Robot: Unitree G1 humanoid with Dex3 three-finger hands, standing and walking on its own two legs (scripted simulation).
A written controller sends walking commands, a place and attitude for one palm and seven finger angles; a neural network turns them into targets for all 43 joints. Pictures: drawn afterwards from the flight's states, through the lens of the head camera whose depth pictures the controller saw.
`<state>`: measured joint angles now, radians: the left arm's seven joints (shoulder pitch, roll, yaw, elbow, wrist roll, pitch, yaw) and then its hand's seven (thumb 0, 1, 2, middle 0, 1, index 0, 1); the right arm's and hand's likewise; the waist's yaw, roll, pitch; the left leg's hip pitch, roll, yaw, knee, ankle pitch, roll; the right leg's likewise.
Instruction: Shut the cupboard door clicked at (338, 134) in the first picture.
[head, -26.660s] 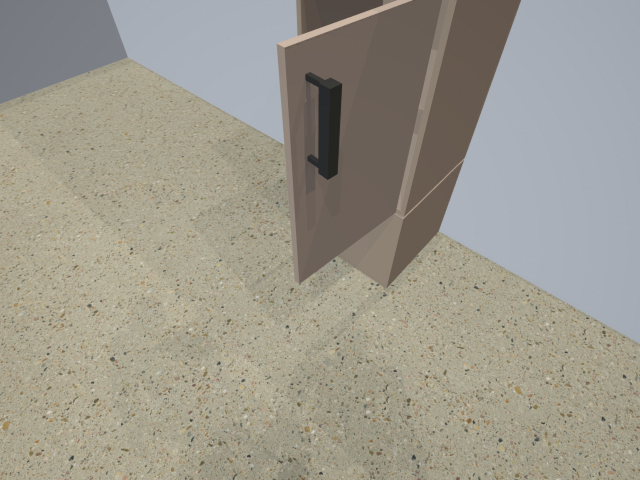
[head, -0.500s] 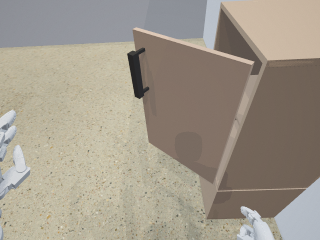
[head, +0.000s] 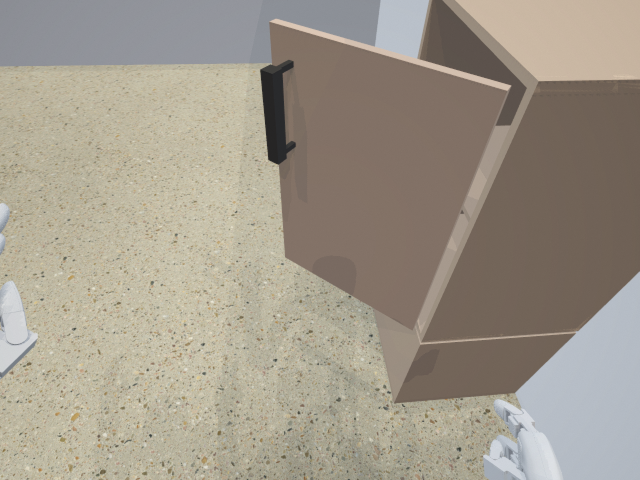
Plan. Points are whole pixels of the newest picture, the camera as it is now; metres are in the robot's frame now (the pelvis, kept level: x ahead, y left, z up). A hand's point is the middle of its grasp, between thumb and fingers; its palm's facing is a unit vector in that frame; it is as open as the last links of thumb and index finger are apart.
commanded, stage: step back with the hand held close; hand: left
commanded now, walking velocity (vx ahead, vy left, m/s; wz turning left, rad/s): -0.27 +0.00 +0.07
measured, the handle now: (282, 113) +0.68 +0.12 +0.12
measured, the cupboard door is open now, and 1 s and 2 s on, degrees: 50 50 50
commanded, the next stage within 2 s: stop stepping back and stand still in 0.46 s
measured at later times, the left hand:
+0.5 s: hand out of the picture +0.06 +0.28 +0.18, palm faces +0.44 -0.75 -0.49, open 7.4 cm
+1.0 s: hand out of the picture -0.06 +0.34 +0.19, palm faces +0.43 -0.80 -0.41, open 7.4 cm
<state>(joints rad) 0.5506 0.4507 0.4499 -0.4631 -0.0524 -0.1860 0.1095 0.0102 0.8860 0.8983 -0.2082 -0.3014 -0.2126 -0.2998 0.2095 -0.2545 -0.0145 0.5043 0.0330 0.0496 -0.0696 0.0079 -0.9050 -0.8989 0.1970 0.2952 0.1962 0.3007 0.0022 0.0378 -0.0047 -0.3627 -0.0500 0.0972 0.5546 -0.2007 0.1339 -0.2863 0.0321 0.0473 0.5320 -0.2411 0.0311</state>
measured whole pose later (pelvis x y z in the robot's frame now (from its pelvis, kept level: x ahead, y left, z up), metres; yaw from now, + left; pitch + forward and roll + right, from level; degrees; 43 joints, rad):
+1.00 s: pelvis -0.23 +0.08 +0.00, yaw -1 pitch -2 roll -4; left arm 0.57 0.49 0.43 -0.62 -0.05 -0.19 0.13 0.01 0.88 0.90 -0.21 -0.30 -0.21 -0.30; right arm 0.26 -0.17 0.01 0.68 0.00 -0.03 -0.04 0.01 -0.90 -0.90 0.20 0.30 0.20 0.30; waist 0.05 -0.04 -0.05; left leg -0.53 -0.02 0.04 0.91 -0.37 -0.01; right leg -0.14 0.07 0.01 0.52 -0.37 -0.06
